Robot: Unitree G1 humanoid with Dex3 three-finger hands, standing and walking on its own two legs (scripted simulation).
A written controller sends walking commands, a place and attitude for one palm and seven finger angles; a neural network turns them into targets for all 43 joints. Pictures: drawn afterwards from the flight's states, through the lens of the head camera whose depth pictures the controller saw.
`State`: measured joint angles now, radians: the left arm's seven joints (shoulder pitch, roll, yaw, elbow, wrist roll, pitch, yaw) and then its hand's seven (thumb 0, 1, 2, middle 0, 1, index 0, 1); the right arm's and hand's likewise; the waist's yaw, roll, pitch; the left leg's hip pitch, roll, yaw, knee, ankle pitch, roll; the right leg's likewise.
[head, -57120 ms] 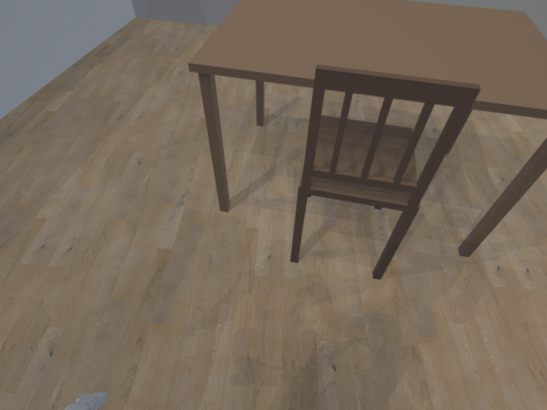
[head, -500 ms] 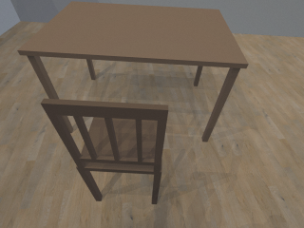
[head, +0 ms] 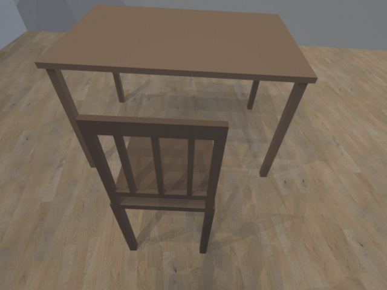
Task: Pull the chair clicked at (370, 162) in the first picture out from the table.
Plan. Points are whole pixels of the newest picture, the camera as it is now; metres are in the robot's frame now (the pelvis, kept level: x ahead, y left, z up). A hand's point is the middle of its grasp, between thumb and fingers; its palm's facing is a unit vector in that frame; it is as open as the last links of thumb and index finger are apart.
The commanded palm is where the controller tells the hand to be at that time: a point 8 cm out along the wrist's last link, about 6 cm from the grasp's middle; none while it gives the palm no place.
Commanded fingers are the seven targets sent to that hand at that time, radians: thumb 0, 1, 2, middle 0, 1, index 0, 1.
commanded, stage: come to a stop and stand still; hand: left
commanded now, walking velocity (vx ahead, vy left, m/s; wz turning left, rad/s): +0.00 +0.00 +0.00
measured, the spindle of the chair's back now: (158, 167) +0.47 +0.12 -0.08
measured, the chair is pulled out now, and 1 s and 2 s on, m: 0.30 0.30 0.30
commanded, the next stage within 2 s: look again from close up in 0.98 s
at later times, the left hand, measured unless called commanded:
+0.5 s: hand out of the picture -0.01 +0.18 -0.18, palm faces +0.00 -0.99 -0.13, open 7.4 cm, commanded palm none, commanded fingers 0.00 0.90 0.90 -0.20 -0.30 -0.20 -0.30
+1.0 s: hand out of the picture +0.03 +0.20 -0.18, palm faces -0.01 -0.99 -0.15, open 7.3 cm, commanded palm none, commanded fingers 0.00 0.90 0.90 -0.20 -0.30 -0.20 -0.30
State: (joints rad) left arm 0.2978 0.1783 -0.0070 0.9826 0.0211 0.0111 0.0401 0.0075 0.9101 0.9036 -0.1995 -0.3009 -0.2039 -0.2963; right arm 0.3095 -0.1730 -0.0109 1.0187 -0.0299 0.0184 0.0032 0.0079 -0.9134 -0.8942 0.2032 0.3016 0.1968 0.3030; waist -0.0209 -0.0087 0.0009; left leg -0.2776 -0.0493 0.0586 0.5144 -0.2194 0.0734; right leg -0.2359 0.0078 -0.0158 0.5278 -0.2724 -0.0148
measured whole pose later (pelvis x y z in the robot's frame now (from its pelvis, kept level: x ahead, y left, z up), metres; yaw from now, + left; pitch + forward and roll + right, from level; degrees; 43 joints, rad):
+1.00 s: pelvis +0.04 +0.04 +0.01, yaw -1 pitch -1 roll -1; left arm 0.31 0.16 -0.02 1.10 0.02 0.00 0.05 0.01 0.91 0.90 -0.20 -0.30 -0.20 -0.30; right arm 0.28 -0.14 0.01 1.14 -0.01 -0.03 -0.02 0.01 -0.91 -0.89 0.20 0.30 0.20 0.30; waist -0.01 -0.04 0.02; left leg -0.15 -0.11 0.08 0.37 -0.21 0.13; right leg -0.12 -0.05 0.01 0.40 -0.26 0.05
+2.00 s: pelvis +0.05 +0.02 +0.01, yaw -1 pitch -1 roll +0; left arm 0.36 0.13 -0.03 1.12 0.01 0.00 0.05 0.01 0.91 0.90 -0.20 -0.30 -0.20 -0.30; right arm 0.30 -0.13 0.01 1.16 0.00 -0.04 -0.02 0.01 -0.91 -0.89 0.20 0.30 0.20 0.30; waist 0.00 -0.03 0.00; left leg -0.14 -0.09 0.08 0.37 -0.22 0.11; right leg -0.11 -0.03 0.01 0.39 -0.27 0.03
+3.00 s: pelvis +0.05 +0.02 +0.01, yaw -1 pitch -1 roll +0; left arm 0.35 0.13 -0.02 1.11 0.01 -0.01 0.05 0.00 0.91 0.90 -0.20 -0.30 -0.20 -0.30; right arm 0.30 -0.12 0.01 1.17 0.00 -0.04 -0.02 0.01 -0.91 -0.89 0.20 0.30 0.20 0.30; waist 0.00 -0.03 0.01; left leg -0.14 -0.08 0.08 0.37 -0.22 0.10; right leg -0.12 -0.02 0.02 0.39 -0.27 0.02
